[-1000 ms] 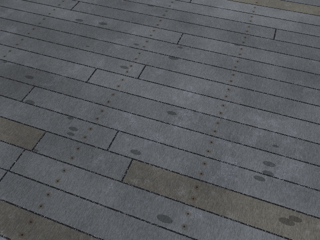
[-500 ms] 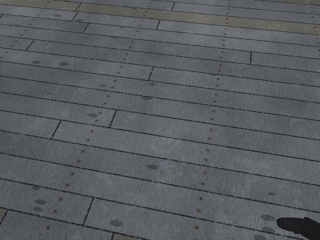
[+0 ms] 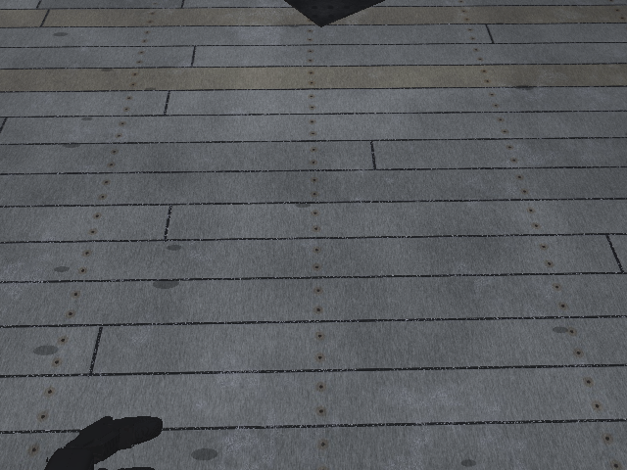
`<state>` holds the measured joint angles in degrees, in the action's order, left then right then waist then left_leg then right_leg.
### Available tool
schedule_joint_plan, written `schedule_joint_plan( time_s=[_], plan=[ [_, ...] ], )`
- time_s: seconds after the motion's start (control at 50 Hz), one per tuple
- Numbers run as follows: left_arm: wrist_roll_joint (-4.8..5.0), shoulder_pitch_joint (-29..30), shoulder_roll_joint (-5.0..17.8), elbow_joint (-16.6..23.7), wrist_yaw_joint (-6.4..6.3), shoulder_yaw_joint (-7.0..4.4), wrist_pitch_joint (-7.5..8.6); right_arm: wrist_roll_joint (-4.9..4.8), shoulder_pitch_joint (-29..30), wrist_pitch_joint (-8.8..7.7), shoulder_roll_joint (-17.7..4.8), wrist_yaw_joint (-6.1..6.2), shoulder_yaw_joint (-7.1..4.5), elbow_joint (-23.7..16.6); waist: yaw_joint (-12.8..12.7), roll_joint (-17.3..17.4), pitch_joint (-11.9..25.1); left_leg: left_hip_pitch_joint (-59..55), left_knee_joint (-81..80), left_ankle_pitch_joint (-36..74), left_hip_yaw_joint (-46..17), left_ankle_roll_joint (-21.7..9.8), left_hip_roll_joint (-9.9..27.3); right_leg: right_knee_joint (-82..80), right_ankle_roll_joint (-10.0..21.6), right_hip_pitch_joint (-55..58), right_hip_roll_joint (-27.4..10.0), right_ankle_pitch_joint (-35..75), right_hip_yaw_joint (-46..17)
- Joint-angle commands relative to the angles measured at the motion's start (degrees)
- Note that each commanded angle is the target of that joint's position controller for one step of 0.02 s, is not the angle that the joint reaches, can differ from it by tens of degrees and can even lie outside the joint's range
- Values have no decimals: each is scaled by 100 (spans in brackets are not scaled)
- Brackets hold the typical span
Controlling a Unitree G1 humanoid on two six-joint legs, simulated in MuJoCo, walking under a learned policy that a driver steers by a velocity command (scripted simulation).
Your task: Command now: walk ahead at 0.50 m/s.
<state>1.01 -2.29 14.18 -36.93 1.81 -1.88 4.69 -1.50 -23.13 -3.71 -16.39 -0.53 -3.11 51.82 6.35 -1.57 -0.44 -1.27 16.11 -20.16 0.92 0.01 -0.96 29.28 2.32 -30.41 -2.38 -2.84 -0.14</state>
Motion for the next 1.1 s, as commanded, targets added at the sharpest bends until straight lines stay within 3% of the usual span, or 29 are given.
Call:
schedule_joint_plan(
  time_s=[0.02,0.04,0.06,0.08,0.1,0.12,0.14,0.18,0.24,0.36,0.46,0.52,0.54,0.56,0.58,0.6,0.62,0.64,0.66,0.68,0.72,0.76,0.86,0.92,1.0,1.04,1.06,1.08,1.1],
  plan=[
    [-56,-1008,947,104,-39,-394,102,-6,165,12,-937,52,-176,-278,-977,560,627,494,1397,4103,-496,-676,1124,-321,376,2045,163,-37,134],
    [-153,-2106,1400,-49,-113,-524,83,140,244,-21,-615,52,-34,-472,-1417,-82,1527,1701,3185,2649,-256,-445,764,-99,786,3821,-980,241,-1070],
    [-173,-2310,1770,-136,-101,-584,34,96,-454,-144,17,26,157,-550,-1079,-1595,2178,3834,5022,-1108,-206,-146,-124,-645,1629,5399,-2248,-619,-3508],
    [-125,-2376,1197,-145,-102,-461,18,-47,-146,-211,-643,7,-3,-453,-1329,-947,1947,4452,5699,-1293,-840,-169,122,-977,1533,5122,-2138,-1400,-3763],
    [-100,-2018,993,-135,-117,-376,34,-136,343,-235,-874,-4,-86,-603,-1271,-682,1122,4700,5754,-766,-784,-208,357,-1096,1274,4404,-1935,-1192,-2851],
    [-117,-1635,842,-121,-107,-319,47,-97,578,-213,-800,15,-86,-627,-1085,-354,742,4488,5526,-287,-672,-173,589,-1273,1116,3669,-1661,-803,-2203],
    [-132,-1340,679,-125,-83,-276,69,-22,680,-161,-738,27,-110,-639,-922,-323,409,4311,5244,20,-656,-127,719,-1499,1036,3083,-1459,-528,-1738],
    [-171,-1077,568,-193,-59,-270,165,-29,458,7,-507,34,-112,-574,-636,-428,214,3776,5030,393,-686,-62,851,-1908,959,2386,-1271,-187,-1116],
    [-196,-1059,690,-375,-96,-338,258,-9,609,138,-331,47,-114,-669,-530,-235,0,3978,4718,905,-780,40,858,-2166,981,2175,-1275,498,-453],
    [-165,-1267,909,-638,-225,-408,199,40,1567,95,-166,-115,-55,-998,-822,-84,-292,4016,2911,2459,-416,-4,747,-2279,735,2456,-1106,761,635],
    [-42,-1710,1100,-905,-266,-489,7,28,2353,96,-151,-275,-22,-1469,-1079,-47,-525,4316,2152,1928,-17,-257,636,-1901,633,3448,-1418,1235,932],
    [6,-1587,1316,-899,-319,-545,-123,19,2124,125,-357,-336,-133,-1606,-780,-324,-164,3561,2065,1064,456,-560,192,-958,441,3757,-1453,3608,1167],
    [14,-1522,1387,-879,-345,-559,-176,6,1633,140,-528,-328,-234,-1527,-482,-406,150,2889,2042,836,604,-699,-54,-210,362,3703,-1393,4414,1248],
    [41,-1419,1388,-850,-368,-540,-210,-5,763,145,-813,-276,-406,-1320,12,-313,606,1611,1646,1157,620,-906,-300,947,186,3259,-1188,4381,1395],
    [-56,-1485,1207,-746,-390,-456,-164,2,-140,204,-1323,-149,-612,-1122,373,251,1138,-176,1482,1329,-486,-1239,281,2680,-91,1848,-939,2641,1399],
    [-231,-2052,324,-438,-278,-178,13,-29,41,161,-1888,-117,-674,-1159,-385,1683,1629,-2040,999,523,-3745,-2343,1720,4645,-438,-776,282,-2916,778],
    [-17,-1404,755,-374,-188,-222,255,24,-183,95,-1416,-133,-530,-1306,79,980,2203,-2301,221,30,-4777,-2423,1992,5155,-322,-1402,334,-3146,-489],
    [178,-859,981,-194,-147,-284,362,68,9,31,-1117,-143,-445,-1261,126,742,1386,-1767,108,472,-3929,-2134,1841,5017,-191,-1812,78,-2607,-517],
    [103,-802,918,-192,-179,-258,412,33,374,1,-956,-137,-395,-1303,-148,306,892,-904,122,990,-3240,-1931,1591,4505,-130,-1609,-174,-2108,-493],
    [-59,-809,953,-255,-221,-297,402,38,773,4,-760,-123,-335,-1387,-394,192,553,-85,60,1591,-2712,-1799,1375,4022,-176,-1224,-334,-1864,-462],
    [-142,-1016,981,-266,-217,-353,261,128,1079,-2,-641,-81,-285,-1557,-707,338,409,772,-187,2258,-2325,-1776,1161,3590,-287,-586,-454,-1607,-484],
    [-185,-994,815,-233,-225,-318,148,97,1025,-28,-764,-25,-318,-1533,-765,315,297,1237,-304,2713,-1979,-1789,1046,3095,-458,-464,-417,-1377,-349],
    [-175,56,520,53,-182,-181,137,25,638,31,-927,118,-369,-1393,-394,548,69,1661,-219,2252,-1423,-1360,546,974,-626,-131,-29,449,-223],
    [-78,344,543,59,-53,-151,206,38,318,25,-821,118,-311,-1211,-156,693,68,1333,-178,1731,-1443,-1258,764,332,-532,105,14,1142,-166],
    [-48,495,755,187,35,-201,247,80,106,42,-902,101,-322,-1039,-137,786,-114,287,200,2254,-1705,-1152,1295,18,-101,-316,-4,273,-142],
    [-42,21,889,95,41,-272,254,83,262,75,-950,115,-332,-1031,-441,840,46,22,744,3705,-1473,-985,1246,-172,174,241,197,-141,77],
    [-71,-657,1056,-105,26,-370,257,105,341,91,-877,128,-296,-1060,-773,714,516,75,1579,4596,-1162,-854,967,-236,368,1177,314,65,152],
    [-120,-1552,1326,-246,24,-438,252,189,369,96,-725,161,-209,-1184,-1134,286,1306,803,3016,3913,-855,-662,666,-64,751,2660,-368,516,-744],
    [-136,-2057,1804,-362,56,-576,207,145,-312,3,-375,144,-104,-1272,-932,-1236,1934,3029,5151,1061,-390,-130,-261,-472,1736,4656,-1503,-463,-3302]
  ],
)
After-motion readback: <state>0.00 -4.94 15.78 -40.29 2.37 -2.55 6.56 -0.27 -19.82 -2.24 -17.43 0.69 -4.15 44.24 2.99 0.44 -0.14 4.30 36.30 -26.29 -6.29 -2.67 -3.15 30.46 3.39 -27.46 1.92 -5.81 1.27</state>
